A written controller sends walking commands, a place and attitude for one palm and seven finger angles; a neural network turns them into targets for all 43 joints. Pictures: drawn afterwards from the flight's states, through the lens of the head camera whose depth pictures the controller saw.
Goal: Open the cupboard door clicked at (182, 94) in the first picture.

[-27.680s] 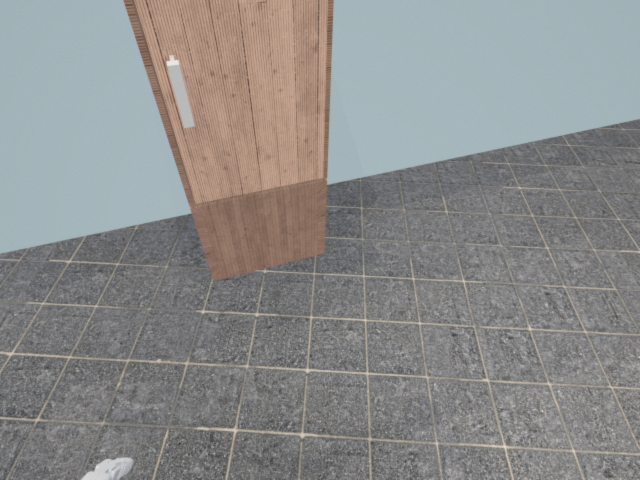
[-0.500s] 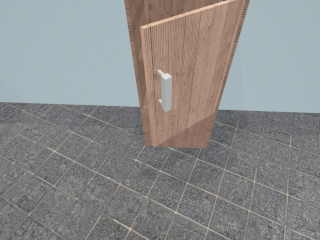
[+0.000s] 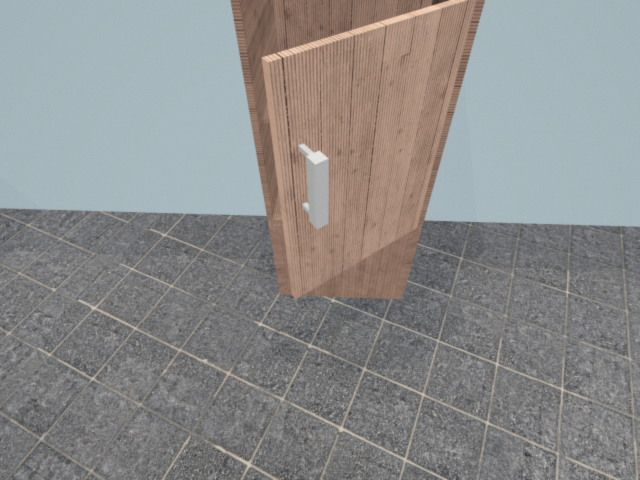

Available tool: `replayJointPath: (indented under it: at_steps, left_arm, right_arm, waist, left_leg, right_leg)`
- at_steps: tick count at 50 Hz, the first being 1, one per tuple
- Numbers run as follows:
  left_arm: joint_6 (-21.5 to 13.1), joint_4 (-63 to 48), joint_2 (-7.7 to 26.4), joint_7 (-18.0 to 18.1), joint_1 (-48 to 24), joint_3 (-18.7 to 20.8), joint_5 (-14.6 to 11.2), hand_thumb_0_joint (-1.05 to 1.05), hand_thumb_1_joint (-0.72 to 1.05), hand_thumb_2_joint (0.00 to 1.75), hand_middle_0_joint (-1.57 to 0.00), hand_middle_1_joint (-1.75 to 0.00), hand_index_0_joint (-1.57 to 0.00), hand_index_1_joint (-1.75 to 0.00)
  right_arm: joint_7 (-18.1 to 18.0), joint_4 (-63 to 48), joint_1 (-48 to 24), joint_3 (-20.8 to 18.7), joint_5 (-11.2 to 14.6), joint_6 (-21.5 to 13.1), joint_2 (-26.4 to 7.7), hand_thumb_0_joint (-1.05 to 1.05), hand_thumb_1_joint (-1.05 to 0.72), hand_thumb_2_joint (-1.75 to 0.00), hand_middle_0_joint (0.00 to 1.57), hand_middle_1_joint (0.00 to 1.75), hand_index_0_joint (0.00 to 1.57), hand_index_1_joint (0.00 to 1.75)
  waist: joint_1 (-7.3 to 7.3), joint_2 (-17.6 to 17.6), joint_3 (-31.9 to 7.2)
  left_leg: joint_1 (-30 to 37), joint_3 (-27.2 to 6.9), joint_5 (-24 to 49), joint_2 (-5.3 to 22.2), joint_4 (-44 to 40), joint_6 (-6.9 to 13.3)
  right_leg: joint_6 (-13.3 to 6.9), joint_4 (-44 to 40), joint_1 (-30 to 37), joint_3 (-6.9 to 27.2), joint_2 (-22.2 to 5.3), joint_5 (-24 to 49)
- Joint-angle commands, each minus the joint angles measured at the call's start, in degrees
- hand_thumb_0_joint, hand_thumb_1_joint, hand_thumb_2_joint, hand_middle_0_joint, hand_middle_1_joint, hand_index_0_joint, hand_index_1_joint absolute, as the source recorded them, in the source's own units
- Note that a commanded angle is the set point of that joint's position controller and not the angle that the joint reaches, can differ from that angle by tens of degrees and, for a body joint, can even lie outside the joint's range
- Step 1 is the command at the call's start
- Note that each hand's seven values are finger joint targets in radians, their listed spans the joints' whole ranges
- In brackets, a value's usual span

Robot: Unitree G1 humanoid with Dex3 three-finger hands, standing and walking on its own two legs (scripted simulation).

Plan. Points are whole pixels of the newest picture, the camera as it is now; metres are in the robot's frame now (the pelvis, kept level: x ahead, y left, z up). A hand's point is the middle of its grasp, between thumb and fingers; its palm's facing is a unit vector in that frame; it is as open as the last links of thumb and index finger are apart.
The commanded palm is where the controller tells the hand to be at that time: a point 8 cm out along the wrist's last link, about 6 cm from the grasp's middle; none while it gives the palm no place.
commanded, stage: look to check the result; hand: left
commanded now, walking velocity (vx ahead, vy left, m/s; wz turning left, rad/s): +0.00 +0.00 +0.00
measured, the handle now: (311, 186) +0.58 +0.05 +0.02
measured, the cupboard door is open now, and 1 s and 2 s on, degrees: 38 38 38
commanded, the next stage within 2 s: walk to a spot facing it in 0.44 s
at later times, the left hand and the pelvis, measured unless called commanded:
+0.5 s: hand out of the picture +0.03 +0.18 -0.17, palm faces +0.02 -0.97 -0.23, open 7.4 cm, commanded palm none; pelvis +0.01 -0.01 +0.00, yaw +0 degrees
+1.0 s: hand out of the picture +0.08 +0.18 -0.18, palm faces -0.12 -0.96 -0.24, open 7.4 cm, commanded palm none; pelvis +0.00 -0.01 -0.01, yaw -10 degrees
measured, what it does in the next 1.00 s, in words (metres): stands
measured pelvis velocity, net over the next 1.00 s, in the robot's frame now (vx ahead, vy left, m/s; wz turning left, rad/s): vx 0.00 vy -0.01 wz -0.18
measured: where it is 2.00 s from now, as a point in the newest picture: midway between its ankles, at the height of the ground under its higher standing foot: outside the picture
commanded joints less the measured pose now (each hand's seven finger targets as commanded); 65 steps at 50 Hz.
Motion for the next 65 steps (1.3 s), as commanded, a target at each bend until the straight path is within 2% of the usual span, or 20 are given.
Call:
replayJointPath:
  at_steps: [1, 27, 30, 33, 38, 41, 43, 44, 46, 48, 51, 53, 54, 55, 56, 57, 58, 60, 62, 65]
  left_arm:
    - [-0.77, -1.53, 7.10, 0.65, 2.86, 1.49, 0.08, 0.00, 0.90, 0.90, -0.20, -0.30, -0.20, -0.30]
    - [-1.20, -1.88, 9.70, 0.46, 0.13, 1.83, 0.06, 0.00, 0.90, 0.90, -0.20, -0.30, -0.20, -0.30]
    - [-0.48, -2.13, 8.13, 0.50, 0.49, 1.80, 0.07, 0.00, 0.90, 0.90, -0.20, -0.30, -0.20, -0.30]
    - [0.49, -3.53, 9.62, 0.35, -0.20, 3.00, 0.33, 0.00, 0.90, 0.90, -0.20, -0.30, -0.20, -0.30]
    - [1.91, -6.71, 11.23, -0.25, -1.82, 4.73, 0.76, 0.00, 0.90, 0.90, -0.20, -0.30, -0.20, -0.30]
    - [2.26, -8.76, 10.38, -0.65, -2.85, 5.06, 0.78, 0.00, 0.90, 0.90, -0.20, -0.30, -0.20, -0.30]
    - [2.56, -10.56, 8.82, -1.31, -3.97, 5.07, 0.82, 0.00, 0.90, 0.90, -0.20, -0.30, -0.20, -0.30]
    - [2.80, -11.50, 8.38, -1.59, -4.63, 5.18, 0.90, 0.00, 0.90, 0.90, -0.20, -0.30, -0.20, -0.30]
    - [3.30, -12.66, 8.33, -1.75, -4.91, 5.80, 1.04, 0.00, 0.90, 0.90, -0.20, -0.30, -0.20, -0.30]
    - [3.09, -13.36, 7.21, -2.28, -5.04, 5.67, 0.77, 0.00, 0.90, 0.90, -0.20, -0.30, -0.20, -0.30]
    - [2.72, -13.43, 6.25, -2.65, -2.75, 5.31, 0.69, 0.00, 0.90, 0.90, -0.20, -0.30, -0.20, -0.30]
    - [2.32, -12.24, 8.20, -2.59, 2.41, 5.94, 0.80, 0.00, 0.90, 0.90, -0.20, -0.30, -0.20, -0.30]
    - [1.59, -11.69, 13.19, -1.95, 5.25, 6.90, 1.34, 0.00, 0.90, 0.90, -0.20, -0.30, -0.20, -0.30]
    - [1.38, -11.69, 18.84, -0.99, 6.90, 7.98, 1.16, 0.00, 0.90, 0.90, -0.20, -0.30, -0.20, -0.30]
    - [1.35, -11.98, 19.00, -0.38, 7.83, 8.02, 0.48, 0.00, 0.90, 0.90, -0.20, -0.30, -0.20, -0.30]
    - [1.57, -12.64, 17.99, -0.07, 5.75, 7.76, 0.57, 0.00, 0.90, 0.90, -0.20, -0.30, -0.20, -0.30]
    - [1.56, -13.67, 16.12, 0.28, 2.50, 7.60, 0.97, 0.00, 0.90, 0.90, -0.20, -0.30, -0.20, -0.30]
    - [1.22, -14.76, 14.63, 0.37, 0.33, 6.98, 0.97, 0.00, 0.90, 0.90, -0.20, -0.30, -0.20, -0.30]
    - [1.04, -15.30, 15.04, 0.43, 1.00, 7.00, 1.14, 0.00, 0.90, 0.90, -0.20, -0.30, -0.20, -0.30]
    - [1.37, -15.59, 15.77, -0.10, 0.82, 6.94, 1.35, 0.00, 0.90, 0.90, -0.20, -0.30, -0.20, -0.30]
  right_arm:
    - [-0.29, -0.98, 4.05, -1.20, 0.06, -0.59, -5.13, 0.00, -0.90, -0.90, 0.20, 0.30, 0.20, 0.30]
    - [-0.21, -1.38, 1.22, -1.45, -0.03, -0.85, -8.12, 0.00, -0.90, -0.90, 0.20, 0.30, 0.20, 0.30]
    - [-0.38, -1.24, 2.26, -1.26, -0.17, -0.32, -6.15, 0.00, -0.90, -0.90, 0.20, 0.30, 0.20, 0.30]
    - [-0.86, -2.03, 3.05, -2.11, -0.12, 0.44, -7.02, 0.00, -0.90, -0.90, 0.20, 0.30, 0.20, 0.30]
    - [-1.20, -4.93, 2.64, -3.56, 0.00, 1.25, -8.04, 0.00, -0.90, -0.90, 0.20, 0.30, 0.20, 0.30]
    - [-1.31, -6.34, 2.35, -4.13, -0.09, 1.11, -9.04, 0.00, -0.90, -0.90, 0.20, 0.30, 0.20, 0.30]
    - [-1.56, -7.28, 2.21, -4.76, -0.59, 0.61, -11.50, 0.00, -0.90, -0.90, 0.20, 0.30, 0.20, 0.30]
    - [-1.75, -7.81, 1.97, -5.08, -0.78, 0.31, -12.61, 0.00, -0.90, -0.90, 0.20, 0.30, 0.20, 0.30]
    - [-2.00, -9.08, 1.31, -4.79, -0.99, -0.22, -12.12, 0.00, -0.90, -0.90, 0.20, 0.30, 0.20, 0.30]
    - [-1.95, -10.33, -1.46, -4.99, -1.33, -0.53, -12.57, 0.00, -0.90, -0.90, 0.20, 0.30, 0.20, 0.30]
    - [-1.38, -11.21, -2.74, -5.39, -1.47, -0.05, -13.93, 0.00, -0.90, -0.90, 0.20, 0.30, 0.20, 0.30]
    - [-0.99, -11.79, -3.50, -5.83, -0.74, 0.33, -14.66, 0.00, -0.90, -0.90, 0.20, 0.30, 0.20, 0.30]
    - [-0.64, -13.07, -3.37, -5.83, 0.12, 0.58, -12.27, 0.00, -0.90, -0.90, 0.20, 0.30, 0.20, 0.30]
    - [-0.27, -15.93, -6.03, -5.22, 0.56, 0.82, -8.96, 0.00, -0.90, -0.90, 0.20, 0.30, 0.20, 0.30]
    - [-0.31, -16.36, -6.35, -5.21, 0.51, 1.52, -10.15, 0.00, -0.90, -0.90, 0.20, 0.30, 0.20, 0.30]
    - [0.02, -16.75, -9.21, -5.20, 0.58, 1.45, -8.90, 0.00, -0.90, -0.90, 0.20, 0.30, 0.20, 0.30]
    - [-0.10, -16.59, -9.82, -5.24, 0.49, 1.32, -8.99, 0.00, -0.90, -0.90, 0.20, 0.30, 0.20, 0.30]
    - [0.05, -16.38, -9.75, -5.10, 0.48, 1.40, -9.00, 0.00, -0.90, -0.90, 0.20, 0.30, 0.20, 0.30]
    - [0.28, -16.40, -9.41, -4.89, 0.73, 1.42, -7.77, 0.00, -0.90, -0.90, 0.20, 0.30, 0.20, 0.30]
    - [0.36, -17.41, -10.86, -4.87, 0.81, 1.62, -7.58, 0.00, -0.90, -0.90, 0.20, 0.30, 0.20, 0.30]
  waist:
    - [0.16, -0.71, 1.19]
    - [0.23, -0.80, 0.79]
    - [0.00, -0.98, 0.57]
    - [-0.23, -1.99, 0.13]
    - [-0.81, -4.56, -0.55]
    - [-1.03, 0.71, -0.88]
    - [-1.03, 8.26, 0.03]
    - [-1.00, 11.93, 0.04]
    - [-0.17, 9.65, -0.12]
    - [0.93, 5.97, -0.20]
    - [1.37, 5.87, -0.83]
    - [3.72, 2.12, -2.58]
    - [4.88, -10.90, -3.46]
    - [5.97, -23.27, -3.01]
    - [5.91, -17.00, -4.32]
    - [5.30, -10.65, -0.36]
    - [3.52, -12.62, -1.82]
    - [2.38, -9.18, -4.59]
    - [2.14, -4.13, -8.26]
    - [2.13, -5.45, -5.94]
  left_leg:
    - [-3.89, -3.83, 4.16, 4.90, -4.15, 1.45]
    - [-2.77, -3.97, 6.23, 5.75, -5.52, 1.12]
    - [-1.97, -2.47, 5.68, 5.87, -3.97, 0.63]
    - [-2.57, -0.10, 3.83, 6.13, -0.75, 0.35]
    - [-2.55, 2.39, -1.50, 6.05, 3.88, 0.32]
    - [-0.98, -0.01, -2.68, 9.02, 1.68, 1.58]
    - [-0.27, -7.50, -1.25, 16.70, -4.91, 5.13]
    - [-0.32, -10.87, 4.24, 22.03, -7.81, 8.33]
    - [1.74, -10.33, 16.34, 24.79, -6.87, 11.69]
    - [1.52, -4.58, 22.73, 23.30, -3.27, 10.25]
    - [0.13, 1.75, 22.11, 20.15, 1.83, 6.24]
    - [-3.94, 6.03, 16.09, 16.59, 11.20, 2.42]
    - [-12.21, 9.89, 2.51, 10.25, 23.52, -1.25]
    - [-22.65, 7.93, -23.99, 2.47, 37.72, -3.35]
    - [-23.51, 0.51, -23.72, 3.99, 44.22, -2.80]
    - [-26.46, -1.35, -21.37, 5.04, 45.57, -2.61]
    - [-27.30, -2.48, -18.39, 5.43, 45.70, -2.88]
    - [-24.02, -2.67, -14.54, 4.81, 43.60, -3.46]
    - [-20.69, -1.78, -12.95, 3.50, 38.41, -3.71]
    - [-18.65, -1.45, -11.27, 2.06, 32.74, -3.61]
  right_leg:
    - [-0.22, -5.95, 1.91, 8.13, -7.46, 0.43]
    - [-0.22, -6.47, 4.47, 8.25, -7.64, 5.56]
    - [-0.07, -5.94, 2.88, 9.65, -7.60, 6.40]
    - [-0.75, -3.65, 1.71, 11.53, -8.01, 10.30]
    - [-2.55, -2.75, -3.40, 15.91, -8.78, 7.54]
    - [-1.60, 0.85, -8.04, 15.36, -5.48, 3.85]
    - [0.32, 12.23, -12.54, 9.59, -0.44, 0.84]
    - [1.20, 22.72, -14.64, 6.66, 0.92, -10.14]
    - [2.17, 36.41, -19.75, 8.44, -0.65, -18.62]
    - [2.41, 32.74, -18.07, 8.21, -2.64, -18.53]
    - [2.51, 21.05, -9.73, 3.13, -1.69, -14.82]
    - [2.05, 8.01, 0.18, 2.19, -0.58, -1.35]
    - [-1.19, -0.89, 6.73, 16.34, -8.77, 12.13]
    - [-8.14, -4.97, 8.20, 35.77, -20.99, 28.70]
    - [-11.27, -4.67, 7.77, 35.57, -22.31, 26.05]
    - [-12.41, -3.97, 4.87, 33.53, -20.10, 19.82]
    - [-11.53, -2.56, 5.02, 33.82, -16.86, 18.49]
    - [-9.94, -1.17, 4.20, 29.44, -14.14, 21.78]
    - [-9.62, -0.65, 5.03, 28.77, -12.93, 21.83]
    - [-9.14, -2.48, 1.45, 29.77, -11.40, 14.61]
